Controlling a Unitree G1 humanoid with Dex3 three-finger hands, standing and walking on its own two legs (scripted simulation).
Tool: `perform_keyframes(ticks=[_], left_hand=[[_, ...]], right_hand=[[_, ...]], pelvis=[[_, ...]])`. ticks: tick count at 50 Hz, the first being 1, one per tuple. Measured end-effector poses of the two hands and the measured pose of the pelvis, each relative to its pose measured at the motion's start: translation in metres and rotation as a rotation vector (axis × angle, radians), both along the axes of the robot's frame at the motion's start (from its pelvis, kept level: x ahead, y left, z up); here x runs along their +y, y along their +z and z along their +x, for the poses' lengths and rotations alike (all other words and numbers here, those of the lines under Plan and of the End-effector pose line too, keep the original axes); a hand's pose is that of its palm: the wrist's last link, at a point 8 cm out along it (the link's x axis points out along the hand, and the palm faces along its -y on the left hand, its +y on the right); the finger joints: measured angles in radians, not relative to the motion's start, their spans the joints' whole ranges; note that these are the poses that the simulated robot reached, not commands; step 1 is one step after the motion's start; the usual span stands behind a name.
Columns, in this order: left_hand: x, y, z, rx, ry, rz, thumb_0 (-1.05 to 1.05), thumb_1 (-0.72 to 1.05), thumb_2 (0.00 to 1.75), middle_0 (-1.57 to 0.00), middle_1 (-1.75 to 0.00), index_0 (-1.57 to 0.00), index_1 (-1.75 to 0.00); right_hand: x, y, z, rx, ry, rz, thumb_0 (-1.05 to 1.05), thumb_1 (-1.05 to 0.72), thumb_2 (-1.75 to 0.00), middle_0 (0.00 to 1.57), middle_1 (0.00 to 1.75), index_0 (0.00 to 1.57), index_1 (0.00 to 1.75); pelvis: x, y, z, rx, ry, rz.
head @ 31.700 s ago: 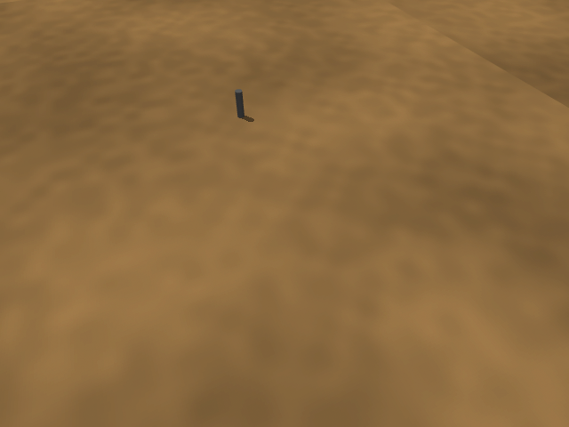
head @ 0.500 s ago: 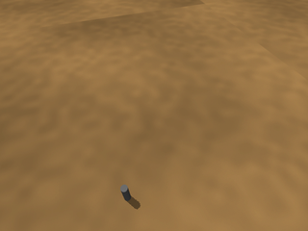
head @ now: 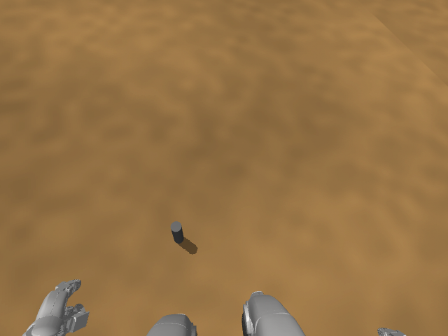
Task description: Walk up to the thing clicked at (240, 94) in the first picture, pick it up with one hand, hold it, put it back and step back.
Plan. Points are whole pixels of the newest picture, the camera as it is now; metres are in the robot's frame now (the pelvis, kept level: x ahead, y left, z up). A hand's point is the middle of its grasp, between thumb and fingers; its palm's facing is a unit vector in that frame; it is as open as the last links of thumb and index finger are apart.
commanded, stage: step back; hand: left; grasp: from the side
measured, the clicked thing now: (177, 233) +0.46 +0.15 -0.67
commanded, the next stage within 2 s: none
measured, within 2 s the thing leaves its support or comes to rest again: neither
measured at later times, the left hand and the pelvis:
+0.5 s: hand out of the picture +0.05 +0.25 -0.13, palm faces -0.07 -0.92 -0.39, open 7.4 cm; pelvis -0.08 -0.01 +0.00, yaw -4 degrees
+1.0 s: hand out of the picture -0.11 +0.29 -0.16, palm faces -0.06 -0.93 -0.36, open 7.4 cm; pelvis -0.21 +0.02 +0.01, yaw -4 degrees
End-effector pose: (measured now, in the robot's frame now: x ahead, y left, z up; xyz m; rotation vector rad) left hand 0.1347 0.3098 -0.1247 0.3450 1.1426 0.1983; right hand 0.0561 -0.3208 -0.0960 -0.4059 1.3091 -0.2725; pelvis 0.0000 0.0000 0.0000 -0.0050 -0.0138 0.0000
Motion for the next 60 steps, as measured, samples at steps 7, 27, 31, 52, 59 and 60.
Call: perform_keyframes(ticks=[7,27,31,52,59,60], left_hand=[[-0.004,0.005,-0.016,0.022,-0.039,-0.025,0.0,0.91,0.9,-0.2,-0.3,-0.2,-0.3],[-0.02,0.032,-0.098,-0.026,-0.053,0.025,0.0,0.9,0.9,-0.21,-0.3,-0.21,-0.3],[-0.013,0.031,-0.11,-0.059,-0.06,0.02,0.0,0.9,0.9,-0.21,-0.3,-0.21,-0.3],[0.019,0.004,-0.264,0.075,-0.033,0.004,0.0,0.91,0.9,-0.2,-0.3,-0.2,-0.3],[-0.008,0.006,-0.319,0.083,-0.069,0.038,0.0,0.91,0.9,-0.2,-0.3,-0.2,-0.3],[-0.013,0.01,-0.329,0.08,-0.067,0.038,0.0,0.91,0.9,-0.2,-0.3,-0.2,-0.3]], right_hand=[[0.017,0.007,-0.024,-0.013,-0.028,0.003,0.01,-0.9,-0.89,0.21,0.3,0.2,0.3],[0.006,-0.011,-0.057,-0.148,-0.011,0.08,0.01,-0.9,-0.89,0.21,0.3,0.2,0.3],[0.005,-0.008,-0.076,-0.134,0.017,0.04,0.01,-0.9,-0.89,0.21,0.3,0.2,0.3],[0.021,0.025,-0.184,-0.226,0.045,-0.017,0.01,-0.9,-0.89,0.21,0.3,0.21,0.3],[-0.016,-0.005,-0.235,-0.279,0.015,0.01,0.01,-0.9,-0.89,0.21,0.3,0.21,0.3],[-0.021,-0.01,-0.245,-0.273,0.001,0.015,0.01,-0.9,-0.89,0.21,0.3,0.21,0.3]], pelvis=[[0.01,0.01,-0.015,0.012,-0.021,-0.02],[-0.004,0.007,-0.084,-0.01,-0.065,0.033],[0.005,0.004,-0.105,0.001,-0.044,0.015],[0.013,0.004,-0.226,-0.017,-0.088,-0.021],[-0.01,-0.014,-0.284,-0.045,-0.123,-0.024],[-0.012,-0.014,-0.292,-0.054,-0.105,-0.041]])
